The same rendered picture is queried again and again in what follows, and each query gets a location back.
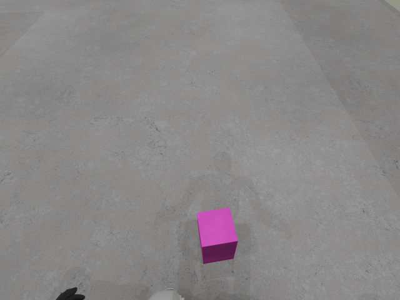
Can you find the robot left hand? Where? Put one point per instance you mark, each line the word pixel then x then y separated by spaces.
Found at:
pixel 69 294

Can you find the carton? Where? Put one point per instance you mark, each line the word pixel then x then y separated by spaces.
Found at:
pixel 217 235

